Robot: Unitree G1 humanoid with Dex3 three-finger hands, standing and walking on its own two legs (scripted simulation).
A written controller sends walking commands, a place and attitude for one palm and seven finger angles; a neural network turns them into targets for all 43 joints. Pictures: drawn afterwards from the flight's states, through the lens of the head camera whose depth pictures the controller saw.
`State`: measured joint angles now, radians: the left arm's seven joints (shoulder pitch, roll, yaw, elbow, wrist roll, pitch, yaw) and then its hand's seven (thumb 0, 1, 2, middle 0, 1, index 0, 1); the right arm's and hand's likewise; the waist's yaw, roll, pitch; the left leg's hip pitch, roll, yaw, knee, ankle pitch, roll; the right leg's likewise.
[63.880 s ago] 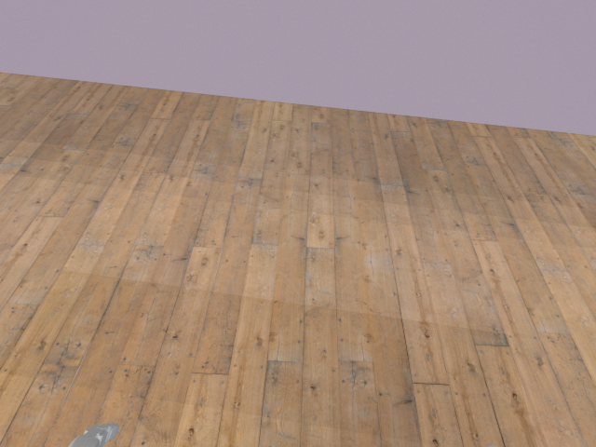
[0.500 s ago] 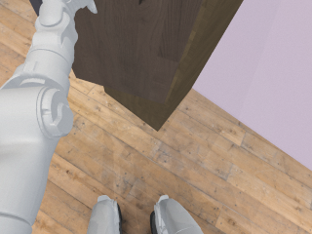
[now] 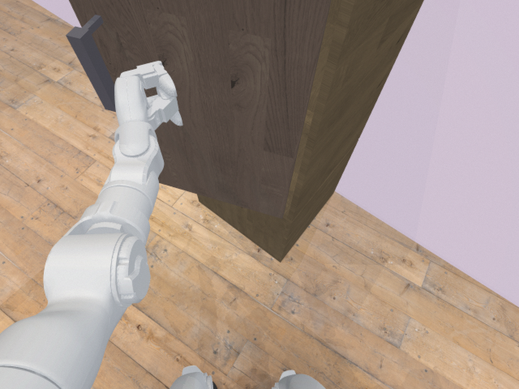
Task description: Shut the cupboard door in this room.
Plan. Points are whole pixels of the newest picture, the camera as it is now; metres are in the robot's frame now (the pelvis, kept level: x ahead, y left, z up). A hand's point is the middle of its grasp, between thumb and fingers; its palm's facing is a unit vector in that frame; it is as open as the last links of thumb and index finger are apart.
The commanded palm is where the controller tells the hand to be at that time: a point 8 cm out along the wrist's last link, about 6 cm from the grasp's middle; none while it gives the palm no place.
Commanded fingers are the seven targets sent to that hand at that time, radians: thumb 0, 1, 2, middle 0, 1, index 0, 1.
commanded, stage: pull the fist back off the door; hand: left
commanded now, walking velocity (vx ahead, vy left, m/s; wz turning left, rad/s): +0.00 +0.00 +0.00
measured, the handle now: (105, 65) +0.64 +0.18 +0.10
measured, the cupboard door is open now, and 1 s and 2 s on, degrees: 21 21 21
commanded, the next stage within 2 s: draw the hand back to the body in 0.24 s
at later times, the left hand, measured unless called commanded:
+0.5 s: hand (172, 119) +0.48 +0.06 +0.13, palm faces +0.10 -1.00 +0.01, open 3.1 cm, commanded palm +0.42 +0.12 +0.12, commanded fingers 0.00 0.90 0.90 -1.30 -1.50 -1.30 -1.50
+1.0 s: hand (74, 227) +0.31 +0.15 +0.16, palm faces +0.06 -0.98 -0.17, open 3.1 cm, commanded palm +0.28 +0.22 +0.18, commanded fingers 0.00 0.90 0.90 -0.94 -1.11 -0.94 -1.11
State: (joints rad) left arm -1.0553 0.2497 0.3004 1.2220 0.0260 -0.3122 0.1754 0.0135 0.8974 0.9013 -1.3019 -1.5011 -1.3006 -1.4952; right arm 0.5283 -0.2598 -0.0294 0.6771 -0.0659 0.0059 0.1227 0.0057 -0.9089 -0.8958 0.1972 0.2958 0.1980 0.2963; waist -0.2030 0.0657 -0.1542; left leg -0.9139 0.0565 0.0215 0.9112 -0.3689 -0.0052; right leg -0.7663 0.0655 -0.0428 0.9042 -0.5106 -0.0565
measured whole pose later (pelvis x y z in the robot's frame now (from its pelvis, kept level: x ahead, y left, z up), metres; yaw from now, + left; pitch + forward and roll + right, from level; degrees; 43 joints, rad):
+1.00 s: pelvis -0.01 +0.01 +0.05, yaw +0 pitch +1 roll +0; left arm -0.12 0.22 0.05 0.25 -0.10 -0.14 0.03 0.02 0.89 0.90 -1.18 -1.36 -1.18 -1.36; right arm 0.19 -0.25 0.00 0.58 0.06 0.03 -0.05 0.01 -0.91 -0.90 0.19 0.30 0.19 0.30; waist -0.02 0.06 -0.08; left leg -0.37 0.02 0.06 0.57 -0.23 0.01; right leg -0.24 0.03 -0.01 0.59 -0.37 -0.03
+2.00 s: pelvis +0.01 +0.02 +0.06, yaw +1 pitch -2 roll +0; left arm 0.49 0.36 0.34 -0.38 -0.08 -0.09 0.11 0.02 0.88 0.90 -0.22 -0.31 -0.22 -0.30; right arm 0.19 -0.23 0.01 0.62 0.02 -0.06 -0.07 0.01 -0.91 -0.90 0.20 0.30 0.20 0.30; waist 0.05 0.06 -0.03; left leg -0.18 0.00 0.05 0.43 -0.21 0.02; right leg -0.02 0.02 -0.01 0.38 -0.32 -0.03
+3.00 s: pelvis -0.14 +0.06 +0.04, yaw +3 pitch -1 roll -4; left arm 0.53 0.44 0.44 -0.50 -0.05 -0.25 0.16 0.01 0.88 0.90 -0.22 -0.30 -0.22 -0.30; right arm 0.20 -0.21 0.01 0.62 0.01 -0.07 -0.07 0.01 -0.90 -0.90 0.20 0.30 0.20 0.30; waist 0.01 0.05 0.00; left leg -0.50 0.01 0.07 0.54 -0.15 0.06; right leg -0.30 0.05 0.01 0.58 -0.29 0.01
